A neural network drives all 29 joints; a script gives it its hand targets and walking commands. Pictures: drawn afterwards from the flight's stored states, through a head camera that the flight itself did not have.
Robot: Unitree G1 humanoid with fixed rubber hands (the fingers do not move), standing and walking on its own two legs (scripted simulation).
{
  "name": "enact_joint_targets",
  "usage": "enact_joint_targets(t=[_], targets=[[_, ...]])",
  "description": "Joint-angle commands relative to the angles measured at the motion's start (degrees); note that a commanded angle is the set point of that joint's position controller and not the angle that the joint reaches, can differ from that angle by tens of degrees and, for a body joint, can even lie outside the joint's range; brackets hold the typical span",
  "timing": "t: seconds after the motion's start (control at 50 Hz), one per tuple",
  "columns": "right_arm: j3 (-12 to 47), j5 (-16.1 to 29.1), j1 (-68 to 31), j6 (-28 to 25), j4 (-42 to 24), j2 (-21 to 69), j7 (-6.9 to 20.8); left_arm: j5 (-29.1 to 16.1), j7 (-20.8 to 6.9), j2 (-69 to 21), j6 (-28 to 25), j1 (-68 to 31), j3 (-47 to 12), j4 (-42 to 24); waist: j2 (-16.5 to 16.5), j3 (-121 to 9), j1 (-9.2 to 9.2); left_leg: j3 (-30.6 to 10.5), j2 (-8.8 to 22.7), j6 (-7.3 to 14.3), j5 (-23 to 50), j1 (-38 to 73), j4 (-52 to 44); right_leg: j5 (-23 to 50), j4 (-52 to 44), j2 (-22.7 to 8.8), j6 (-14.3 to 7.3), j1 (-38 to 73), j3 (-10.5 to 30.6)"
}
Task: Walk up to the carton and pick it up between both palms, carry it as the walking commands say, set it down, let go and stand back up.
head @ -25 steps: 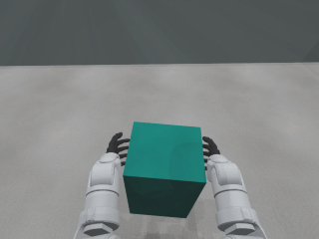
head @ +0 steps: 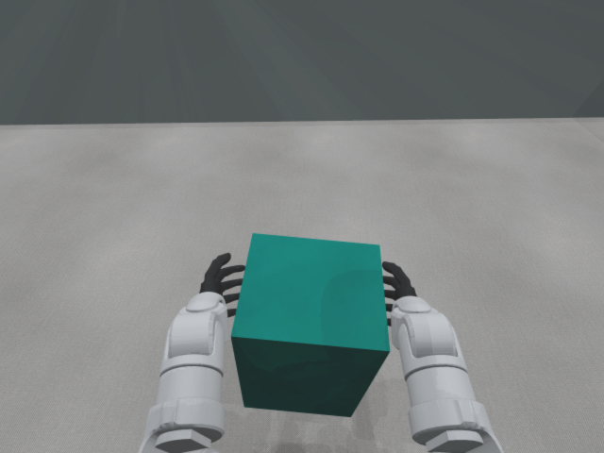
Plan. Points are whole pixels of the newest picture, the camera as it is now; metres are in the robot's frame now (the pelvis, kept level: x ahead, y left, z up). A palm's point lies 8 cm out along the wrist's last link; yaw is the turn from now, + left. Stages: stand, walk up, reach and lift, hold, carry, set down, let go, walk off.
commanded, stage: hold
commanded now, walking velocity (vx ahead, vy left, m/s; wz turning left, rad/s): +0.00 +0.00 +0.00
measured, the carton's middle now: (306, 333) +0.30 +0.01 -0.02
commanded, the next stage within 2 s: carry in 0.54 s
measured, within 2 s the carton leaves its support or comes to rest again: neither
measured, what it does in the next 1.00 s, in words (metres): walks backwards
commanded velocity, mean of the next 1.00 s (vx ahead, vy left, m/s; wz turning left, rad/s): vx -0.12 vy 0.00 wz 0.00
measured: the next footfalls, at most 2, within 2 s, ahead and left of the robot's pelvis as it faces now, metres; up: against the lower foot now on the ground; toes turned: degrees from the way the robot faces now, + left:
left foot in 1.12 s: -0.09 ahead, +0.13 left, +0.00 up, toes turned +4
right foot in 1.46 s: -0.27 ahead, -0.08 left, +0.00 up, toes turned -9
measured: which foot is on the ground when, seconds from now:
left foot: down 0.00-0.90, up 0.92-1.00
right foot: down 0.00-1.00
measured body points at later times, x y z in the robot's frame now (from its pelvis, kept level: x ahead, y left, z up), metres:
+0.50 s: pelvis -0.01 -0.01 +0.00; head -0.06 -0.01 +0.45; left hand +0.30 +0.14 +0.05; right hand +0.29 -0.14 +0.04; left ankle +0.00 +0.13 -0.74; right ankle +0.04 -0.13 -0.74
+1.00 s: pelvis -0.10 +0.01 -0.02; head -0.08 +0.01 +0.42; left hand +0.22 +0.13 +0.05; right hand +0.20 -0.14 +0.04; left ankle -0.06 +0.12 -0.72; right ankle -0.02 -0.10 -0.74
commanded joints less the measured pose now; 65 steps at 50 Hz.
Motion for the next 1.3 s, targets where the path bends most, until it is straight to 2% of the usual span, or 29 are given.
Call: enact_joint_targets(t=[0.0,0.04,0.1,0.16,0.26,0.3,0.32,0.34,0.36,0.38,0.4,0.5,0.52,0.54,0.58,0.64,0.68,0.72,0.82,0.88,0.9,0.96,1.0,1.06,1.1,1.12,1.14,1.18,1.28], targets=[[35.61,18.70,-37.32,-4.43,-9.76,61.45,14.42,-13.98,-13.12,-60.02,0.04,-25.78,-33.47,2.20,-1.94,-20.87,0.59,2.89,-2.56,0.08,11.60,-0.70,-5.07,8.85,-2.27,2.83,0.10,12.41,-3.49],[33.47,18.58,-33.71,-4.13,-9.75,58.84,14.47,-14.98,-13.10,-62.61,0.44,-25.89,-36.67,-2.51,5.33,-18.40,-2.93,2.16,-2.21,-0.81,16.20,-0.37,-4.75,12.30,-1.40,2.67,-0.98,10.46,-2.90],[37.09,20.29,-33.64,-5.52,-16.28,59.64,15.06,-15.68,-12.33,-63.65,0.24,-24.49,-39.54,-6.69,7.71,-24.53,-0.51,1.56,-2.24,-1.49,25.76,3.50,-3.76,15.74,-1.80,2.83,-0.98,11.86,-2.38],[35.41,18.95,-31.91,-3.53,-12.51,60.90,14.78,-13.85,-12.11,-59.64,1.22,-20.56,-34.89,-3.36,-2.78,-14.78,1.59,2.25,-2.21,-0.27,16.62,0.36,-6.05,11.57,-3.15,3.46,-0.43,10.02,-2.90],[32.62,17.58,-30.94,-3.62,-10.63,59.87,15.13,-16.01,-13.51,-61.93,0.58,-27.22,-36.13,-4.28,1.52,-15.20,-2.73,2.19,-2.04,-0.68,13.56,1.09,-5.74,9.30,-3.09,3.02,-0.92,7.60,-2.83],[34.83,20.08,-34.10,-4.12,-11.99,60.68,15.27,-14.80,-13.21,-60.58,0.24,-25.35,-35.17,-3.67,2.90,-18.42,0.53,3.17,-2.97,-0.45,15.75,-0.54,-5.26,13.72,-2.65,2.61,-0.54,11.36,-2.55],[34.76,18.28,-31.97,-4.17,-11.99,60.91,14.67,-15.76,-13.50,-60.87,0.20,-29.16,-36.43,-4.03,3.13,-19.28,-1.97,2.67,-2.54,-0.10,12.17,-1.10,-5.63,12.59,-2.73,1.78,-0.83,12.32,-1.87],[35.70,18.84,-39.01,-3.66,-14.08,61.30,14.41,-13.80,-14.30,-58.93,0.67,-22.82,-31.11,1.30,-3.55,-18.24,2.78,3.88,-3.32,0.90,8.12,-5.08,-5.39,6.85,-3.34,2.35,0.26,14.31,-2.41],[34.08,17.88,-35.25,-3.29,-10.23,60.55,14.34,-14.46,-13.93,-58.10,-0.30,-27.30,-33.30,-1.45,-2.69,-14.72,-0.59,3.58,-2.94,1.12,6.84,-3.51,-6.67,5.66,-4.08,1.91,0.54,10.84,-2.77],[37.21,20.83,-39.66,-3.99,-12.09,64.16,14.74,-14.44,-14.15,-59.37,-0.23,-29.00,-32.51,-1.78,-0.10,-16.62,3.01,4.59,-3.15,1.29,5.47,-4.48,-5.75,4.23,-2.71,1.55,-0.05,10.55,-1.88],[32.48,17.42,-35.43,-3.31,-7.10,61.29,14.58,-13.57,-14.03,-58.41,0.38,-27.95,-31.71,1.84,-1.35,-15.76,-0.81,2.95,-2.49,1.12,4.09,-2.83,-5.58,2.74,-3.29,1.25,-0.34,9.34,-2.20],[34.59,18.24,-40.62,-4.32,-8.79,63.54,14.53,-14.46,-14.91,-59.52,-1.28,-31.88,-31.83,0.32,-2.48,-16.43,0.56,4.96,-3.31,1.51,5.84,-4.39,-4.78,3.32,-3.35,1.03,0.26,9.32,-1.96],[35.65,21.18,-44.66,-5.07,-13.36,57.91,14.22,-14.87,-14.20,-57.30,-0.31,-27.76,-33.84,-0.92,-9.29,-19.32,-0.28,4.68,4.11,1.30,-1.02,-7.38,7.26,14.18,-1.12,-12.62,-2.29,-1.32,7.49],[35.83,20.83,-40.89,-4.16,-11.31,60.32,13.88,-17.71,-14.02,-57.99,0.18,-31.11,-36.55,-4.18,-11.91,-19.85,-0.59,5.32,2.52,0.91,-10.15,-7.72,12.13,8.81,-4.20,-15.44,-4.28,-5.15,11.46],[35.85,21.66,-41.79,-3.66,-11.20,59.60,13.95,-15.36,-12.35,-57.80,1.26,-27.74,-35.30,-2.91,-9.12,-20.63,-1.39,7.29,3.70,1.00,-6.48,-5.71,6.88,30.10,0.70,-15.97,-5.93,-5.89,12.53],[36.32,23.33,-42.87,-0.75,-12.53,56.99,12.98,-19.07,-10.98,-56.80,4.39,-28.44,-40.12,-8.62,-4.90,-28.47,-1.29,5.52,7.35,2.60,11.82,-3.91,6.59,28.67,10.65,-10.83,-3.34,-6.79,4.00],[35.62,23.09,-31.78,2.01,-11.01,56.17,12.78,-23.32,-10.10,-55.70,6.61,-33.71,-44.34,-17.05,9.60,-25.87,-2.32,-2.74,17.63,7.28,32.39,-1.24,3.16,11.97,21.44,-4.60,-0.16,-18.43,-2.76],[37.63,25.66,-33.20,4.47,-13.99,56.80,12.05,-24.25,-9.87,-54.36,10.02,-31.56,-45.25,-16.51,14.14,-24.80,-2.06,-5.27,24.69,12.42,32.65,-8.52,-0.33,-18.57,33.33,-2.83,0.78,-18.74,-7.66],[43.53,29.16,-34.39,10.85,-31.44,52.23,8.19,-31.80,-9.26,-54.10,17.36,-30.56,-48.68,-26.55,4.90,-30.29,-1.56,6.57,13.85,4.06,28.23,-9.02,11.92,10.31,4.94,-8.01,-2.15,-9.07,-5.66],[44.11,31.27,-31.05,14.64,-36.13,51.92,7.51,-31.85,-9.02,-52.91,20.86,-22.10,-48.66,-27.56,-14.96,-33.87,-0.86,12.94,3.54,-0.06,-14.79,-26.46,24.01,50.21,6.83,-24.05,-9.49,6.67,10.88],[45.41,33.17,-34.30,15.69,-41.68,52.94,8.01,-32.23,-8.45,-53.87,21.54,-23.90,-48.37,-32.33,-15.15,-33.37,-0.89,10.44,3.00,0.70,-21.59,-24.55,26.04,40.94,1.60,-25.92,-11.31,2.36,16.53],[46.07,35.02,-33.51,18.53,-40.54,52.83,8.68,-29.81,-7.64,-53.04,23.59,-20.81,-46.89,-33.17,-11.87,-32.37,-0.74,10.88,3.07,0.93,-14.83,-23.68,31.52,28.09,1.15,-21.98,-9.62,-2.35,7.24],[46.51,35.62,-32.20,20.05,-38.65,54.65,9.40,-28.60,-7.24,-53.02,24.56,-21.55,-45.40,-33.95,-12.09,-31.52,-1.03,12.43,2.53,0.53,-11.89,-23.13,23.35,34.52,4.17,-19.18,-7.56,1.10,2.38],[46.88,36.84,-32.34,21.53,-41.33,53.83,10.48,-25.90,-6.23,-52.64,25.73,-17.18,-45.34,-34.41,-8.32,-31.20,-1.88,12.80,3.38,0.79,-2.97,-13.27,2.08,20.07,5.03,-16.87,-5.88,-2.73,-0.60],[44.43,34.85,-25.15,22.44,-35.49,53.47,11.16,-26.77,-6.05,-52.52,26.32,-16.94,-46.81,-35.65,5.30,-31.39,-1.72,0.07,14.22,4.05,5.30,2.76,-5.06,-0.19,11.02,-10.10,-1.18,-18.56,-4.58],[44.24,35.44,-28.70,21.84,-37.65,54.82,11.99,-27.34,-6.11,-52.36,26.14,-22.17,-48.17,-39.50,20.62,-28.58,-2.05,-10.51,28.16,10.04,28.31,1.63,-3.30,-13.76,19.83,-5.03,2.69,-28.44,-11.69],[43.73,35.86,-31.61,21.46,-38.03,57.13,12.35,-28.71,-6.61,-53.90,26.72,-26.59,-48.75,-40.91,21.23,-25.44,-2.31,-4.52,26.29,12.59,23.55,-8.93,-0.95,-17.51,26.99,-7.87,0.32,-22.18,-8.99],[44.20,35.12,-28.01,22.35,-39.19,54.39,11.40,-28.85,-7.61,-54.40,27.05,-17.27,-47.94,-34.07,1.78,-23.36,-2.46,-1.06,23.94,12.52,31.57,-7.21,-1.72,-16.98,41.04,-3.64,0.69,-24.42,-9.35],[41.28,32.76,-29.03,22.50,-39.59,53.43,10.64,-31.76,-8.63,-56.13,27.90,-22.24,-48.39,-32.66,6.30,-24.43,-2.52,2.26,20.22,9.79,5.46,-5.46,-4.93,-14.79,38.57,-4.06,2.22,-26.39,-8.30]])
